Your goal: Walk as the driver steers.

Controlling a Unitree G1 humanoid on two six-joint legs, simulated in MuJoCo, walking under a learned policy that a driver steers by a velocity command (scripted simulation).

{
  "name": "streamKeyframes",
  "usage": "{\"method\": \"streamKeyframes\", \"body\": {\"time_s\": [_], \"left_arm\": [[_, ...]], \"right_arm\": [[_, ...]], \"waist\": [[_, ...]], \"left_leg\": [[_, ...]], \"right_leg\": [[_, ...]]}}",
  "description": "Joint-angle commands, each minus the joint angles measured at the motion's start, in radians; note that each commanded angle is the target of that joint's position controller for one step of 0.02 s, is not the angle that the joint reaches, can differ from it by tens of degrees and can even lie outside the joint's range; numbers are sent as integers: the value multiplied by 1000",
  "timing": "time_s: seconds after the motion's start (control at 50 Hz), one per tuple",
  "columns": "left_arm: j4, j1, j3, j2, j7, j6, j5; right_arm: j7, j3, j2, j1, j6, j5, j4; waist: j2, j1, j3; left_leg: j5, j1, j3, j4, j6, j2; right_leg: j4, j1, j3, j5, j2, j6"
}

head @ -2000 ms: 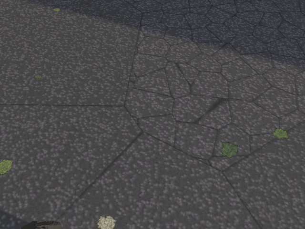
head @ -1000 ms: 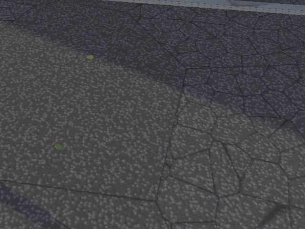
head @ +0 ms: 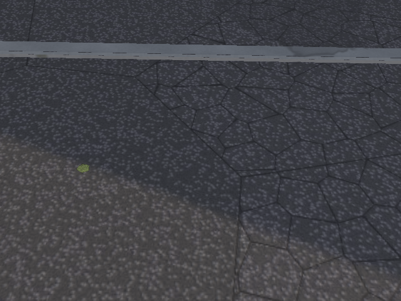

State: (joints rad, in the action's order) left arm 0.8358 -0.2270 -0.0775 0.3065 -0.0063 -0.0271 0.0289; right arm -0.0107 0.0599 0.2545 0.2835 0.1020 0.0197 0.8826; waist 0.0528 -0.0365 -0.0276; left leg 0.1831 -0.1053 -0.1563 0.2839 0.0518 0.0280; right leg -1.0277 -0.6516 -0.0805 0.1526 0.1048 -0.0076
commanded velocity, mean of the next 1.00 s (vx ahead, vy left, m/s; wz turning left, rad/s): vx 0.50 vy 0.00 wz -0.41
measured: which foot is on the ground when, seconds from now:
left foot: down 0.00-0.30, up 0.32-0.76, down 0.78-1.00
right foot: up 0.00-0.26, down 0.28-0.80, up 0.82-1.00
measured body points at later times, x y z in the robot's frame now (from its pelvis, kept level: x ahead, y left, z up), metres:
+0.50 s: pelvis +0.27 -0.07 +0.00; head +0.30 -0.10 +0.45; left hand +0.43 +0.17 -0.11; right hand +0.36 -0.38 -0.11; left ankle +0.37 +0.10 -0.67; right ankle +0.27 -0.14 -0.75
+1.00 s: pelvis +0.57 -0.10 +0.00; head +0.60 -0.10 +0.45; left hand +0.80 +0.09 -0.12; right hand +0.51 -0.37 -0.12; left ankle +0.61 -0.02 -0.75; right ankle +0.54 -0.26 -0.67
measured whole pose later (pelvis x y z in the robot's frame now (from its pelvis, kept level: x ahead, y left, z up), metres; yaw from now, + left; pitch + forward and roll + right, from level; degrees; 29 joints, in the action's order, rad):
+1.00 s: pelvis +0.57 -0.10 +0.00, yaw -25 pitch +1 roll +1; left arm 0.74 -0.24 -0.06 0.29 -0.01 -0.06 0.01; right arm -0.03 0.05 0.26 0.30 0.10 0.00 0.86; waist 0.04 -0.04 -0.02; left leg 0.16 -0.19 -0.02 0.33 0.06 0.06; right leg -1.03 -0.58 -0.05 0.27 0.08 -0.02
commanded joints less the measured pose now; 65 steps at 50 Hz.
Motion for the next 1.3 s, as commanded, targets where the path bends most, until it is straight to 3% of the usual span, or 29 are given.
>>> {"method": "streamKeyframes", "body": {"time_s": [0.02, 0.12, 0.18, 0.24, 0.26, 0.28, 0.3, 0.32, 0.34, 0.36, 0.38, 0.42, 0.5, 0.6, 0.7, 0.74, 0.76, 0.78, 0.8, 0.82, 0.84, 0.86, 0.9, 0.96, 1.1, 1.2, 1.26, 1.28, 1.3], "left_arm": [[-60, 2, -6, 25, 10, -6, -5], [-130, 170, 11, -2, 43, -12, -10], [-175, 220, 10, 5, 61, -10, -8], [-183, 132, -17, 55, 68, -2, -6], [-160, 19, -39, 93, 64, 1, -3], [-116, -150, -74, 153, 49, 5, -2], [-93, -227, -99, 253, 25, 14, 1], [-135, -183, -91, 283, 33, -6, -5], [-136, -180, -65, 190, 40, -21, -9], [-134, -141, -54, 153, 40, -33, -11], [-143, -71, -46, 127, 39, -38, -9], [-171, 3, -28, 82, 30, -41, -23], [-165, -34, -40, 133, 4, -44, -16], [-136, -104, -38, 129, -9, -34, -12], [-90, -160, -35, 121, -11, -29, -13], [-88, -143, -37, 127, -13, -21, -15], [-92, -133, -29, 108, -11, -18, -18], [-110, -131, -12, 73, -10, -17, -29], [-114, -276, 9, 4, -7, -31, -10], [-105, -269, 8, 48, -7, -41, 0], [-120, -158, -10, 120, -5, -45, 11], [-140, -78, -8, 120, -5, -47, 3], [-149, -38, -13, 98, -2, -48, -21], [-140, -61, -3, 47, 0, -40, -21], [-196, 159, 20, 3, 13, -54, -22], [-242, 282, 22, 14, 40, -66, -10], [-233, 207, 2, 60, 45, -76, -15], [-194, 72, -19, 100, 38, -78, -19], [-154, -110, -41, 160, 27, -78, -34]], "right_arm": [[15, 30, 140, -75, 16, 0, -56], [28, 41, 179, -4, -9, -16, -22], [29, 50, 196, 24, -35, -31, -5], [38, 62, 235, -9, -57, -41, -16], [41, 64, 244, -25, -65, -44, -21], [43, 57, 233, -39, -64, -44, -29], [38, 27, 129, 1, -51, -6, -62], [23, -1, 70, 28, -9, -12, -106], [7, 20, 159, -96, 25, -51, -126], [1, 20, 164, -141, 44, -68, -145], [9, 20, 153, -137, 50, -49, -129], [12, 34, 170, -108, 29, -21, -115], [16, 24, 120, -167, -2, -3, -145], [-3, 2, 82, -323, 7, -18, -187], [-23, 12, 135, -350, 26, -24, -207], [-22, 22, 157, -275, 33, -23, -191], [-17, 39, 184, -170, 36, -17, -160], [-13, 50, 227, -16, 39, -4, -137], [-15, 77, 316, 110, 28, 2, -102], [-27, 59, 240, 136, 23, -29, -80], [-26, 40, 177, 67, 20, -39, -92], [-23, 29, 155, -4, 11, -28, -110], [-20, 11, 114, -67, 7, -9, -114], [-16, 11, 126, -52, 14, -17, -95], [4, 20, 180, 42, -3, -36, -44], [8, 21, 191, 125, -29, -41, 2], [16, 29, 216, 113, -46, -45, 9], [17, 25, 212, 91, -49, -45, 3], [17, 9, 175, 73, -46, -30, -23]], "waist": [[-114, 29, -21], [-77, -35, -75], [-84, -36, -84], [-140, 43, 7], [-140, 111, 69], [-103, 199, 153], [105, 170, 222], [190, 101, 361], [59, 162, 310], [29, 140, 187], [-55, 88, 116], [-28, 30, 74], [-26, 31, 37], [29, 106, 15], [50, 110, -6], [73, 65, 10], [58, 12, 74], [-5, -53, 217], [-282, -24, 360], [-327, -41, 348], [-210, -52, 184], [-134, -35, 102], [-129, 12, 21], [-154, 32, 28], [-118, -32, -8], [-120, -58, -43], [-142, 14, 4], [-132, 89, 88], [-97, 168, 234]], "left_leg": [[-227, -9, 92, -174, 115, -266], [-278, 105, 3, -166, 107, -297], [-417, 215, -29, -97, 93, -326], [-889, 249, -70, 117, 61, -322], [-955, 215, -83, 280, 45, -304], [-829, 75, -97, 519, 6, -260], [-166, -277, -93, 864, -47, -157], [430, -576, 134, 1116, -77, 38], [369, -688, 257, 1137, -54, -27], [276, -708, 245, 1069, -28, -71], [205, -650, 243, 970, -28, -115], [132, -526, 246, 859, -48, -152], [5, -506, 209, 648, -115, -129], [-313, -395, 187, 306, -122, -67], [-225, -418, 214, 211, -60, -69], [-144, -336, 184, 183, -21, -50], [-151, -192, 168, 161, 10, -38], [-162, 64, 289, 199, 72, -156], [20, 431, 715, 142, 239, -368], [282, 463, 952, 0, 258, -413], [369, 337, 831, -16, 208, -387], [296, 204, 701, -28, 174, -345], [104, 20, 545, -78, 157, -272], [-69, -37, 431, -125, 173, -238], [-238, -13, 256, -154, 143, -194], [-282, 121, 272, -98, 133, -259], [-513, 157, 297, 34, 107, -269], [-615, 113, 267, 176, 83, -226], [-477, -61, 238, 414, 50, -174]], "right_leg": [[129, -28, -20, -154, 26, 6], [333, -47, 71, -209, 11, -17], [386, -62, 115, -116, -11, -48], [385, 125, 199, 31, -105, -106], [409, 276, 214, 41, -146, -135], [488, 546, 174, -18, -168, -177], [513, 848, -187, 2, 44, -269], [690, 1048, -752, 167, 235, -455], [752, 1025, -684, 171, 220, -397], [752, 899, -528, 111, 182, -353], [754, 751, -414, 11, 132, -312], [788, 578, -303, -144, 77, -287], [820, 453, -205, -264, 33, -284], [813, 401, -144, -103, -15, -211], [717, 574, -234, -114, 77, -194], [644, 613, -242, -265, 83, -174], [520, 608, -208, -397, 32, -152], [276, 499, -156, -311, -26, -119], [-97, 137, -50, 83, -185, -29], [-222, -41, -102, 424, -189, -25], [-276, -118, -110, 354, -129, -34], [-249, -105, -60, 274, -80, -38], [-124, -36, -33, 168, -13, -35], [-30, 11, 1, 113, 8, -14], [382, 34, 60, -218, -17, 19], [503, 22, 66, -186, -48, -9], [560, 182, 79, -82, -88, -48], [590, 384, 96, -111, -105, -76], [526, 699, 0, -151, 5, -128]]}}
